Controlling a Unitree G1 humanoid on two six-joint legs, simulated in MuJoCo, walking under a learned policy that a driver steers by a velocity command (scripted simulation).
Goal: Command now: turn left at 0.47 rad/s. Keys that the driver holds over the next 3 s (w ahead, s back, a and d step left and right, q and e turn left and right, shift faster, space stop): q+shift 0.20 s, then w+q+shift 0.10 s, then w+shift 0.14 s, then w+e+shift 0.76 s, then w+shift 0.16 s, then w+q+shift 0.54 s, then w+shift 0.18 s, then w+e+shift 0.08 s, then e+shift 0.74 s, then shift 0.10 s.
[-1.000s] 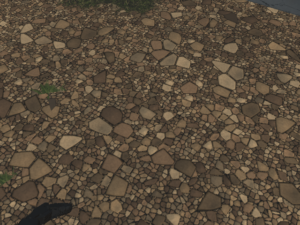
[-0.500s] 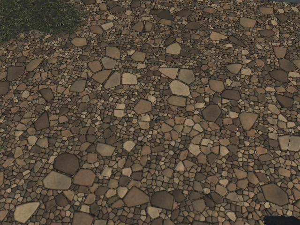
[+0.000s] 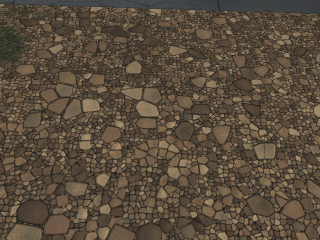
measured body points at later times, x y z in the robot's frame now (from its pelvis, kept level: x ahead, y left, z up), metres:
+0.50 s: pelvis +0.05 +0.06 -0.01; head +0.07 +0.07 +0.44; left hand -0.04 +0.34 -0.12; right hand +0.35 -0.09 -0.07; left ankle +0.06 +0.23 -0.71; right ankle -0.03 -0.13 -0.74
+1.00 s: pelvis +0.34 +0.22 -0.04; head +0.35 +0.22 +0.41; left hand +0.52 +0.48 -0.12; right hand +0.33 -0.05 -0.17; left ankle +0.08 +0.25 -0.73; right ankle +0.53 +0.18 -0.71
